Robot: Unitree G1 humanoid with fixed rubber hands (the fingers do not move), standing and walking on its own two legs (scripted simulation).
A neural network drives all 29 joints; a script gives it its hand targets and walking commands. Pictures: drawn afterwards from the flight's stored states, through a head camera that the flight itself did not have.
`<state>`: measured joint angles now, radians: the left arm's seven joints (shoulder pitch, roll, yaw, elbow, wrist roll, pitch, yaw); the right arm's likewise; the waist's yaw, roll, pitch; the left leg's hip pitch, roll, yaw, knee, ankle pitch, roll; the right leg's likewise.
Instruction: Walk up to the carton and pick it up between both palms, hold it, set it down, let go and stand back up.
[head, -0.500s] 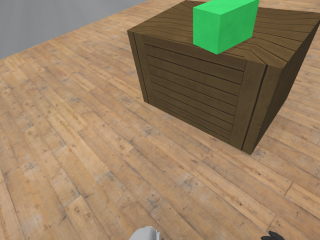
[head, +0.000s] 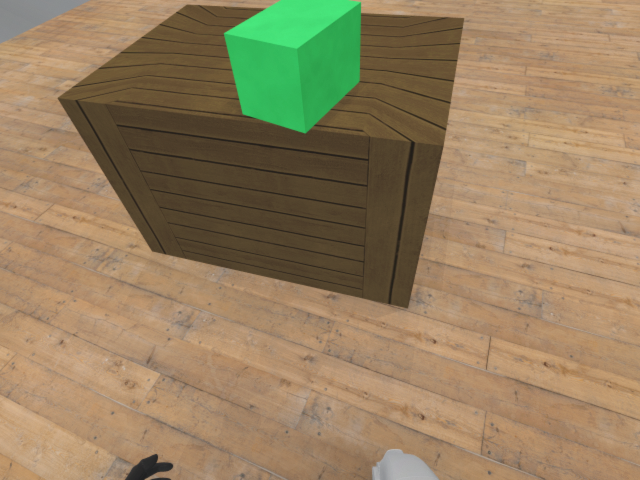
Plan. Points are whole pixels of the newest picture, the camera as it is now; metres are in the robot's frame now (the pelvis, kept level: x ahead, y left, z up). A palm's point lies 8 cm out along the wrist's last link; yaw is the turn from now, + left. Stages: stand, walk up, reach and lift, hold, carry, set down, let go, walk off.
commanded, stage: walk up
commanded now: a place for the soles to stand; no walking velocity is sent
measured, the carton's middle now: (299, 60) +1.02 -0.01 +0.05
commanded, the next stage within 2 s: none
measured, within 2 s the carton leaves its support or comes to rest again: neither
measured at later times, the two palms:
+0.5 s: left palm (94, 405) +0.29 +0.36 -0.13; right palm (430, 392) +0.26 -0.16 -0.13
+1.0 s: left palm (117, 266) +0.53 +0.37 -0.09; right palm (397, 309) +0.41 -0.14 -0.13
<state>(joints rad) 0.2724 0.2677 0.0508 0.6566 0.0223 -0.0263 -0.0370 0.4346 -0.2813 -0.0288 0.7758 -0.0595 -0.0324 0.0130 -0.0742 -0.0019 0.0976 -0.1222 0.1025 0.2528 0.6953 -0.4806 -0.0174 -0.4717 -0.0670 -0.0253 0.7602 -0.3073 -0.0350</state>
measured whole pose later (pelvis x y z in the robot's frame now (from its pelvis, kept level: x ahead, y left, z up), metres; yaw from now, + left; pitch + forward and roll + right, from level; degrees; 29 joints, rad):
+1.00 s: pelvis +0.40 +0.14 +0.00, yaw -17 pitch -4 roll -1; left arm 0.35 0.22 0.00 0.70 0.06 -0.04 0.04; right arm 0.29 -0.32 -0.04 0.69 -0.04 0.05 0.06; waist 0.01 0.11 0.12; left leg -0.54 0.13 0.01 1.03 -0.42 -0.02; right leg -0.31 -0.06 0.00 0.77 -0.40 0.02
